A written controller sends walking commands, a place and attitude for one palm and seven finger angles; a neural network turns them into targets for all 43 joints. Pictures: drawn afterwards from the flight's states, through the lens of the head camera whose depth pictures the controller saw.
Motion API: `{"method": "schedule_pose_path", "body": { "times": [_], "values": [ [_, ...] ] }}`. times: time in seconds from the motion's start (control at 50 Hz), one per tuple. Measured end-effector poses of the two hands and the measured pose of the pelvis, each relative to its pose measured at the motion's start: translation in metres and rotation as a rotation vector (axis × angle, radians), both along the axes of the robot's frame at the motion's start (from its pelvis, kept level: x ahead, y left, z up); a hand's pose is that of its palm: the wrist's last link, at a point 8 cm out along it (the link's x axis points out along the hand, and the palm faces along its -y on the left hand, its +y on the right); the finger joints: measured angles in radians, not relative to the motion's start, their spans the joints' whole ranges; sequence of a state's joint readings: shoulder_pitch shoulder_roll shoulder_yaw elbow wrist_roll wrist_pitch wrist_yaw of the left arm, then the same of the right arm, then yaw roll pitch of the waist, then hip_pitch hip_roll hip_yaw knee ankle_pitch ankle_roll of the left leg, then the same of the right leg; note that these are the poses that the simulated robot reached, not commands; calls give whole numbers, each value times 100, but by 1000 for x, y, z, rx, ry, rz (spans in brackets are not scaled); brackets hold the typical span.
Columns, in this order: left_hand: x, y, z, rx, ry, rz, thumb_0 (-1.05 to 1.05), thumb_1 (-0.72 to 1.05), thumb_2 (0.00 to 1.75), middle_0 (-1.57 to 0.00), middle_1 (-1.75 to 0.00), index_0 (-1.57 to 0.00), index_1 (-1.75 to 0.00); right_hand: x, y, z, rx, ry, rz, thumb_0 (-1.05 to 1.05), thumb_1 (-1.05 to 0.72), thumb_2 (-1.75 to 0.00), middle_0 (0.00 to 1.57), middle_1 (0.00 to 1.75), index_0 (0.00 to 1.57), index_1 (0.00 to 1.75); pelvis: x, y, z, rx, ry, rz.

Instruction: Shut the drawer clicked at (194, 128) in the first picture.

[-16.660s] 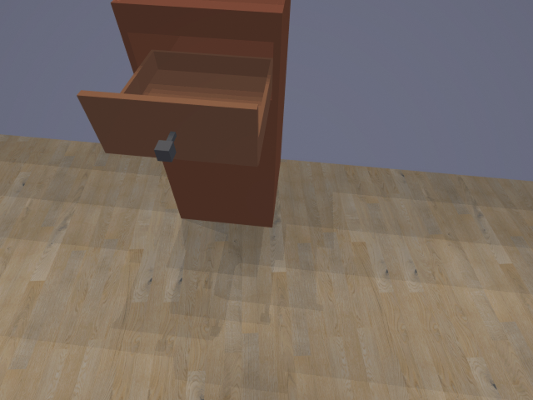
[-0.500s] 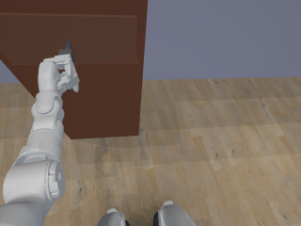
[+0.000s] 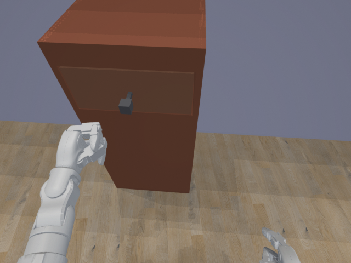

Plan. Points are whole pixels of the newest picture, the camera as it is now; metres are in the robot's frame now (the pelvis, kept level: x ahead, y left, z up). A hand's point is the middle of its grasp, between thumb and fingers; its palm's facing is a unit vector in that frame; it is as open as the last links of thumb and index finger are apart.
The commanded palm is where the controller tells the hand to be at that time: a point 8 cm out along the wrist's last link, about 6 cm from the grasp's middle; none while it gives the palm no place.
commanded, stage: draw the hand back to the body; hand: left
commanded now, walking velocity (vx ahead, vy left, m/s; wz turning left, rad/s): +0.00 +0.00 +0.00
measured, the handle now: (127, 102) +0.55 +0.16 +0.03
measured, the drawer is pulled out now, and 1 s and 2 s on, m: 0.00 0.00 0.00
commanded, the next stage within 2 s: step back with the hand held close in 0.92 s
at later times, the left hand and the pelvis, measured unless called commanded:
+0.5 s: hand (48, 190) +0.22 +0.21 +0.16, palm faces +0.30 -0.90 -0.31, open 3.3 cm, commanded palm +0.17 +0.25 +0.17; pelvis -0.02 -0.01 +0.03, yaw +0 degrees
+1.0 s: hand (10, 229) +0.16 +0.23 +0.18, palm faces +0.39 -0.84 -0.38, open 3.3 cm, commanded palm +0.10 +0.27 +0.20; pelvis -0.03 -0.01 +0.03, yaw +0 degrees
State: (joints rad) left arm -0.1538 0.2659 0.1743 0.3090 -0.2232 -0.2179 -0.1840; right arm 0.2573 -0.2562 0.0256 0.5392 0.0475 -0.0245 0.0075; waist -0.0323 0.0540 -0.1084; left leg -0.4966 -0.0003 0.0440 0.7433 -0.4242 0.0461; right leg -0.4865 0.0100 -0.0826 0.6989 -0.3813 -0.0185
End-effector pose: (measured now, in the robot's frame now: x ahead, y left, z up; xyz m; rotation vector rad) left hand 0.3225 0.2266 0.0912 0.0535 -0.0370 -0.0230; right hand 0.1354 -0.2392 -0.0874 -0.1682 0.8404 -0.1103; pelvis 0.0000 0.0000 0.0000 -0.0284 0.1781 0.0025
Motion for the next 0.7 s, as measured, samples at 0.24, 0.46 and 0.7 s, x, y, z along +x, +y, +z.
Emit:
{"method": "schedule_pose_path", "body": {
  "times": [0.24,0.46,0.7],
  "values": [
    [-78,5,29,180,47,176,1,90,90,-140,-160,-140,-160,14,5,24,-3,-96,28,1,-90,-90,20,30,20,30,-17,-6,17,19,-142,-4],
    [-132,24,75,270,-59,317,1,90,90,-140,-160,-141,-160,6,9,30,7,-126,53,1,-90,-90,20,30,20,30,-23,-10,26,23,-232,-6],
    [-193,31,101,358,-102,367,1,89,90,-141,-160,-141,-160,7,5,35,8,-165,66,1,-90,-90,20,30,20,30,-23,-14,28,19,-261,-8]
  ]
}}
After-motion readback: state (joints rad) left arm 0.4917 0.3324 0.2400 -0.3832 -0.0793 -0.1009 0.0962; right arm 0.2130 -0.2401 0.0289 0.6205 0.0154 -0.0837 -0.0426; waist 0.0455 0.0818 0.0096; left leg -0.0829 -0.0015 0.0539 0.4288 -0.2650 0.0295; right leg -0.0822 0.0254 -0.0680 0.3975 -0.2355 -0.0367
